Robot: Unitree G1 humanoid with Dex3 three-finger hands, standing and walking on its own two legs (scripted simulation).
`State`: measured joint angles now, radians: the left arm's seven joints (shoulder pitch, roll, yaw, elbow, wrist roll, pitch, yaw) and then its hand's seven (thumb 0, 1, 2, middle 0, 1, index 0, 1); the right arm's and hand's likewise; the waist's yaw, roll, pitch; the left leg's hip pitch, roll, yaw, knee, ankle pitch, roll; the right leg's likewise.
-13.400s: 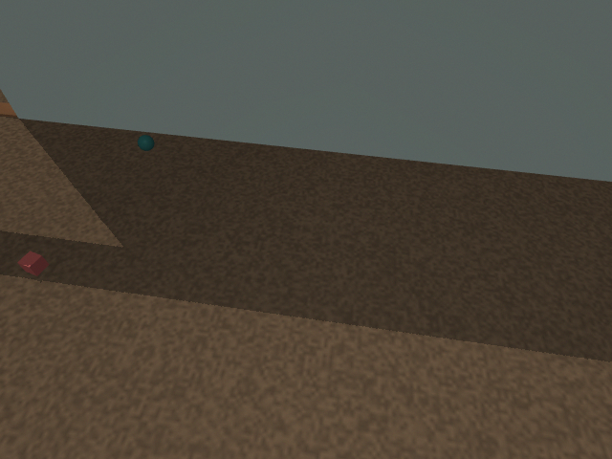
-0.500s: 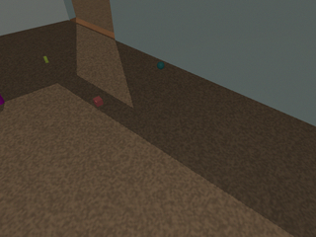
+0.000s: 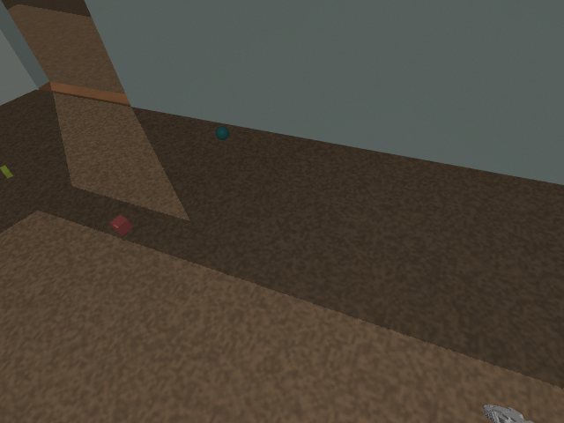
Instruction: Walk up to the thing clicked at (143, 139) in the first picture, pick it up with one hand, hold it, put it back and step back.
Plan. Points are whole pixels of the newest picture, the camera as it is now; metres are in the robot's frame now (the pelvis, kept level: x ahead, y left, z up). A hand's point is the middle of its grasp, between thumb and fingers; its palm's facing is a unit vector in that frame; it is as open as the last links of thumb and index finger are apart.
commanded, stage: walk up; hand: left
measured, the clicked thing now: (222, 133) +1.82 +0.39 -0.73
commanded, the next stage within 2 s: none
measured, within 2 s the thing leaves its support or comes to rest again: neither
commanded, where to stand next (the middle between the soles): +1.45 +0.66 m, yaw -66 degrees
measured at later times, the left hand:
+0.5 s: hand (97, 321) +0.36 +0.38 -0.15, palm faces -0.29 -0.80 -0.52, open 7.4 cm
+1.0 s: hand (179, 164) +0.80 +0.29 -0.13, palm faces -0.44 -0.74 -0.51, open 7.4 cm
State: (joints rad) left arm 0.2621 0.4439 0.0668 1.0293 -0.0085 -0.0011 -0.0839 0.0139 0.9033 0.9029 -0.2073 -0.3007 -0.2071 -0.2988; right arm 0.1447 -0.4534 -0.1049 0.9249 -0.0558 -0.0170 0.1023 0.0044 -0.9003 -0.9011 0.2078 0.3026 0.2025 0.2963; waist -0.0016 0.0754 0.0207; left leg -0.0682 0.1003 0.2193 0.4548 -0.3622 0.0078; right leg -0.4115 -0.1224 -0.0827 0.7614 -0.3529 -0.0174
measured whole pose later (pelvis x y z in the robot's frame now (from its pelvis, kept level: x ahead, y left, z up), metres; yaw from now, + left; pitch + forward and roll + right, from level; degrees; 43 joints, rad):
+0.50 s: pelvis +0.27 +0.07 -0.03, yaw -16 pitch +1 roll -3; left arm 0.40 0.46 0.06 0.94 0.01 -0.09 0.02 0.01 0.89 0.90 -0.22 -0.30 -0.21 -0.30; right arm 0.11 -0.53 -0.12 0.77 -0.05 0.04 0.16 0.01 -0.90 -0.90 0.20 0.30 0.20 0.30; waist -0.01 0.10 0.04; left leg -0.56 0.10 -0.04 0.70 -0.17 -0.04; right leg -0.04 -0.12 0.14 0.52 -0.50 0.08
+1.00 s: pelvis +0.54 +0.11 -0.03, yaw -29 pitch -1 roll -2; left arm 0.19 0.40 0.04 0.83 -0.02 -0.06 0.07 0.01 0.90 0.90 -0.21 -0.30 -0.21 -0.30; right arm 0.32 -0.39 -0.09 0.75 -0.06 0.07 0.08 0.01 -0.91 -0.90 0.20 0.30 0.20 0.30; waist -0.08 0.12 0.08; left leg -0.38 -0.01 0.03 1.21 -0.54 -0.05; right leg -0.43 0.01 -0.15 0.70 -0.26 -0.09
